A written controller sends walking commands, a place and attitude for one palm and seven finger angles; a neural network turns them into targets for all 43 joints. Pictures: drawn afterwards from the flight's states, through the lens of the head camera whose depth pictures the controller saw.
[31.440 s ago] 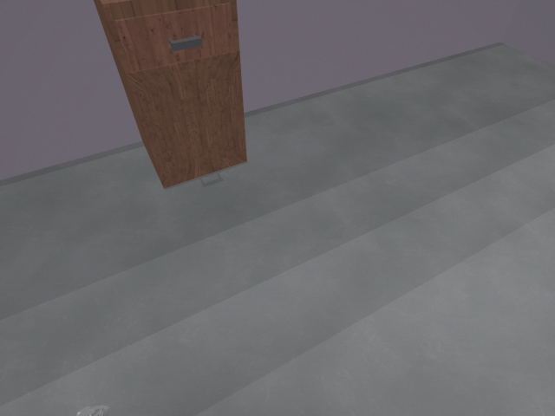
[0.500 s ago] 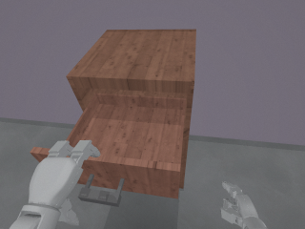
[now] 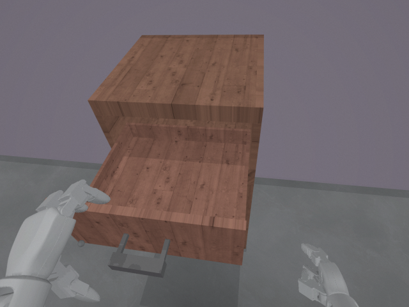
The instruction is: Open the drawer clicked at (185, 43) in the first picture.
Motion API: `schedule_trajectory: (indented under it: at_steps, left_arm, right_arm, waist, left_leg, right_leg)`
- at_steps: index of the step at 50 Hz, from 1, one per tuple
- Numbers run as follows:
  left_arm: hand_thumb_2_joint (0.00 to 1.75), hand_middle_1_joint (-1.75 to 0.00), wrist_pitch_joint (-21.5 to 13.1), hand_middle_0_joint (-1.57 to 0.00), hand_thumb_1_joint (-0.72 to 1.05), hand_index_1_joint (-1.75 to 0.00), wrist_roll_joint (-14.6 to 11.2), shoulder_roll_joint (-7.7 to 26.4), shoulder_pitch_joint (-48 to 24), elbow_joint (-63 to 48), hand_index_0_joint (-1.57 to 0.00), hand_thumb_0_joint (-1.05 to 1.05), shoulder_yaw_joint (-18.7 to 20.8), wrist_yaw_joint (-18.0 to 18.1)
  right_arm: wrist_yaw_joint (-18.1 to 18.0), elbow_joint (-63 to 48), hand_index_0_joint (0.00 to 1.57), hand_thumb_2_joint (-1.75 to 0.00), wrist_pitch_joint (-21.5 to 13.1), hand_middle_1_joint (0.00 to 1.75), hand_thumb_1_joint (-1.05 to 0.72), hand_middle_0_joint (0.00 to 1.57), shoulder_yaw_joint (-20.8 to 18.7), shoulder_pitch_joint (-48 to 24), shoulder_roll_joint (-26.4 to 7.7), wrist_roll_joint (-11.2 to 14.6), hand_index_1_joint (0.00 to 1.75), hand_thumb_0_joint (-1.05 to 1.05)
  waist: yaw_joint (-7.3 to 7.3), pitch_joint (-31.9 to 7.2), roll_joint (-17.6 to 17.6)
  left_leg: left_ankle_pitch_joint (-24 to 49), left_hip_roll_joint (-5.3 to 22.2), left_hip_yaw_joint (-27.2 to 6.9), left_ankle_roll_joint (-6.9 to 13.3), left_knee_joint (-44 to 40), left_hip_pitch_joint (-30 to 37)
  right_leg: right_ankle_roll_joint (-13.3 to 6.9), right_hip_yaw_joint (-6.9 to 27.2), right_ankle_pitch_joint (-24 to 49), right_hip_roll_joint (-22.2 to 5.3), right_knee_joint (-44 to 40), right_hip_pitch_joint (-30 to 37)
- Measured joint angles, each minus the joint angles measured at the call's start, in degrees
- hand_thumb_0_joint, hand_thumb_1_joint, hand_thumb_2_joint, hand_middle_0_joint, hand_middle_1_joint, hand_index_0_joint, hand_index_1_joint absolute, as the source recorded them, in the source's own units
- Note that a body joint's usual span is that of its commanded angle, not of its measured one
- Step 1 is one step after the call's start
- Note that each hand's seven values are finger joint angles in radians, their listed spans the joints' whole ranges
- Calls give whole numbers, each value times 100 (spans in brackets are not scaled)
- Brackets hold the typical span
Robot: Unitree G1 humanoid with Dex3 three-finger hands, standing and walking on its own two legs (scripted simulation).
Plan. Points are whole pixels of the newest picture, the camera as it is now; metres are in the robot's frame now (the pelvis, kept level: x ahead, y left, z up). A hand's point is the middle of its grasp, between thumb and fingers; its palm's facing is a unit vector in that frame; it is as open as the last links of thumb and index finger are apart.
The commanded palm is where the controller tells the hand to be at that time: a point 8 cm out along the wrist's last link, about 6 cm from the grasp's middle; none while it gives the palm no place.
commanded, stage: draw the hand back to the body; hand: left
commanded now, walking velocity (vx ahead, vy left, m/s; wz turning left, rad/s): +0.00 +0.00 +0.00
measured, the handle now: (141, 252) +0.23 +0.18 -0.04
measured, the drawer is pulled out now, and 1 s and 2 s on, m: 0.30 0.30 0.30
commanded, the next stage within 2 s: step back with the hand held close in 0.94 s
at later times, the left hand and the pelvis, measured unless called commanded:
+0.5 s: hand (80, 213) +0.21 +0.21 +0.17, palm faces +0.33 -0.84 -0.43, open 10.7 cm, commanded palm +0.16 +0.26 +0.19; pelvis +0.03 -0.01 +0.01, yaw +1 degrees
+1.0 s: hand (76, 214) +0.20 +0.21 +0.17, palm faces +0.40 -0.82 -0.42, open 7.5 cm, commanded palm +0.15 +0.26 +0.19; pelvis +0.03 -0.03 +0.01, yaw +1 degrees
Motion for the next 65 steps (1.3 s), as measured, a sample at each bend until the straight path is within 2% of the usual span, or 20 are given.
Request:
schedule_trajectory:
  at_steps: [1, 2, 3, 4, 5, 7, 11, 20, 34, 43, 55, 60, 65]
  left_arm:
    - [30, -120, -70, -32, -48, -120, -799, -276, 15, 15, -32, 0, 49, 26]
    - [31, -119, -124, -31, -47, -119, -1399, -524, 28, 11, -32, 0, 62, 49]
    - [31, -118, -167, -31, -46, -118, -1844, -722, 38, -19, -32, 0, 49, 76]
    - [32, -117, -209, -31, -44, -117, -2166, -857, 45, -66, -31, 0, 35, 107]
    - [33, -116, -261, -31, -42, -116, -2383, -942, 46, -112, -31, 0, 22, 137]
    - [34, -113, -374, -31, -38, -113, -2662, -1027, 20, -179, -31, 0, 25, 176]
    - [39, -106, -509, -30, -28, -106, -2916, -966, -81, -177, -30, -1, 206, 176]
    - [52, -88, -464, -27, 1, -88, -3104, -788, 62, -51, -27, 0, 645, 76]
    - [72, -56, -348, -24, 49, -56, -3204, -733, -28, 204, -24, 1, 1023, 92]
    - [84, -38, -321, -22, 78, -38, -3226, -816, -72, 252, -22, 1, 940, 86]
    - [89, -31, -404, -21, 88, -31, -3211, -714, -178, 308, -21, 2, 1089, 32]
    - [89, -31, -785, -21, 89, -31, -3116, -635, -183, 272, -21, 2, 1457, -5]
    - [90, -30, -797, -21, 90, -30, -3073, -590, 192, 90, -21, 1, 1356, -51]
  right_arm:
    - [-81, 4, 20, -90, -179, 30, -91, 20, 18, 22, 47, 4, 30, 1]
    - [-165, 3, 20, -90, -345, 30, -91, 20, 43, 74, 98, 0, 30, 1]
    - [-242, 15, 20, -90, -502, 30, -91, 20, 72, 144, 152, -7, 30, 1]
    - [-308, 50, 20, -90, -651, 30, -91, 20, 103, 211, 202, -16, 30, 1]
    - [-359, 96, 20, -90, -782, 30, -91, 20, 136, 277, 244, -31, 30, 1]
    - [-406, 206, 20, -90, -982, 30, -91, 20, 192, 373, 303, -46, 30, 1]
    - [-396, 432, 20, -90, -1163, 30, -91, 20, 231, 410, 343, -65, 30, 1]
    - [-354, 668, 20, -90, -1093, 30, -91, 20, 64, 263, 246, -52, 30, 1]
    - [-450, 710, 20, -90, -864, 30, -91, 20, -77, 49, 177, 10, 30, 1]
    - [-442, 685, 20, -90, -848, 30, -91, 20, -41, 23, 201, 2, 30, 1]
    - [-419, 621, 20, -90, -767, 30, -91, 20, -46, 111, 172, 15, 30, 1]
    - [-310, 566, 20, -90, -530, 30, -91, 20, -62, 17, 97, -5, 30, 1]
    - [-307, 486, 20, -90, -266, 30, -91, 20, -180, -63, 69, 13, 30, 1]
  waist:
    - [-51, 81, -26]
    - [-89, 126, -72]
    - [-115, 144, -131]
    - [-130, 148, -195]
    - [-141, 134, -254]
    - [-163, 109, -343]
    - [-204, 106, -399]
    - [-242, 105, -302]
    - [-146, 71, -256]
    - [-129, 99, -254]
    - [-163, 172, -185]
    - [-318, 285, -163]
    - [-434, 380, -259]
  left_leg:
    - [9, -21, 8, 6, -51, 101]
    - [23, -44, 11, 8, -112, 188]
    - [40, -65, 8, 9, -175, 263]
    - [53, -79, 2, 5, -231, 331]
    - [62, -88, -10, 0, -278, 381]
    - [69, -95, -40, -13, -351, 469]
    - [76, -75, -75, -39, -468, 599]
    - [128, -39, -58, -67, -709, 720]
    - [167, -23, -141, -138, -862, 852]
    - [190, 1, -166, -175, -901, 907]
    - [223, 42, -209, -186, -882, 877]
    - [322, 78, -238, -161, -881, 648]
    - [448, 54, -142, -117, -946, 474]
  right_leg:
    - [3, 6, -4, -24, -26, 90]
    - [6, 7, -7, -47, -60, 167]
    - [9, 4, -8, -70, -100, 236]
    - [8, -3, -7, -85, -143, 300]
    - [4, -15, -5, -94, -188, 355]
    - [-10, -43, 6, -99, -287, 462]
    - [-37, -70, 57, -79, -485, 631]
    - [-62, -42, 154, -55, -773, 758]
    - [-133, -123, 158, -33, -898, 898]
    - [-172, -147, 171, -7, -918, 947]
    - [-184, -188, 236, 39, -987, 967]
    - [-156, -212, 401, 77, -1111, 793]
    - [-95, -129, 480, 33, -1044, 536]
